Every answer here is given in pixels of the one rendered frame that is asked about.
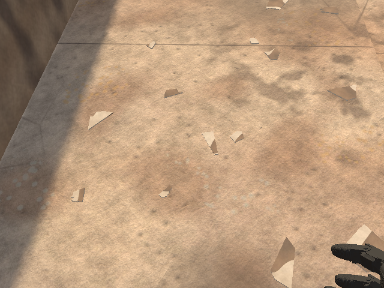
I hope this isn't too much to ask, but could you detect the right robot hand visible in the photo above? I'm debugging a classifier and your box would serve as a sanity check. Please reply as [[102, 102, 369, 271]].
[[324, 243, 384, 288]]

